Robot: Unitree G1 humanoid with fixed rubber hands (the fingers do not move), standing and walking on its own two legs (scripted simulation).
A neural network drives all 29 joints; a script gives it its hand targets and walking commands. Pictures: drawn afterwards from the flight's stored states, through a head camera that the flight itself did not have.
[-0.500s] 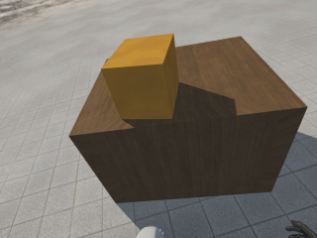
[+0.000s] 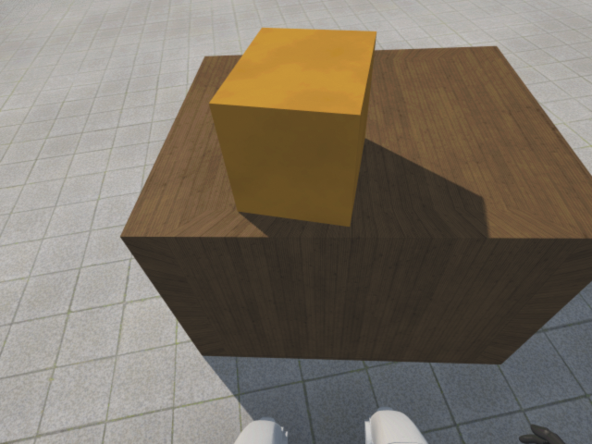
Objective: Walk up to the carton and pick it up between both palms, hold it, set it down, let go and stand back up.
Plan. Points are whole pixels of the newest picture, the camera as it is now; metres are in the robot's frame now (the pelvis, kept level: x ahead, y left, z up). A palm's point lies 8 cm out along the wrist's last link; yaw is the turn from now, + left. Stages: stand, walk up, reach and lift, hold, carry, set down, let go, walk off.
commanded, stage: walk up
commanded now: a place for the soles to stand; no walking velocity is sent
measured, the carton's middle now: (304, 124) +0.68 -0.01 +0.06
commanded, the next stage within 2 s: none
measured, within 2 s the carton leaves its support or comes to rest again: neither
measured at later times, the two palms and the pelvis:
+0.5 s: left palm out of the picture +0.06 +0.32 -0.09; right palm out of the picture +0.06 -0.31 -0.09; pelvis -0.03 +0.01 +0.00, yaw -1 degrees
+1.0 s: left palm out of the picture +0.03 +0.30 -0.08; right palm out of the picture -0.01 -0.34 -0.10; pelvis -0.07 -0.02 +0.00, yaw -1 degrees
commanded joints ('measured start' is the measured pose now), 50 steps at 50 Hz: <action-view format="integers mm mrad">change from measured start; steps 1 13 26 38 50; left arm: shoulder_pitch -143 -92 -69 -176 -135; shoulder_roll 243 318 263 364 276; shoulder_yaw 46 77 84 102 68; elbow -72 -34 8 -37 -25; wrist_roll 6 19 13 51 22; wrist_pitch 4 -1 36 -6 23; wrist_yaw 8 -1 -20 -2 -10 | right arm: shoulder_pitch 120 -15 -137 3 -56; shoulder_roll -241 -207 -321 -229 -371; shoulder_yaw -116 -106 -137 -130 -145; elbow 48 18 -28 31 -15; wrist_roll -12 0 -46 -13 -50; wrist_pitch -23 -1 -22 26 -27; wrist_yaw -34 -39 -35 -25 -38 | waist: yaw -26 30 52 32 37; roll -48 -157 128 -189 33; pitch -131 -131 45 -1 -17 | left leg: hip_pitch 158 0 -198 -99 -47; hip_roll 109 -3 233 19 312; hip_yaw -101 112 -517 66 -663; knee -354 -25 -711 178 -755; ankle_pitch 162 7 -386 -21 -463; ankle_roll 120 61 194 53 252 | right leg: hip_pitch -46 75 34 -96 -72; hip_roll -64 -224 33 -280 23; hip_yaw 168 432 56 634 124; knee -210 -547 56 -784 30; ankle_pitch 332 -21 -41 -513 -85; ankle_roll -144 -266 -67 -186 -64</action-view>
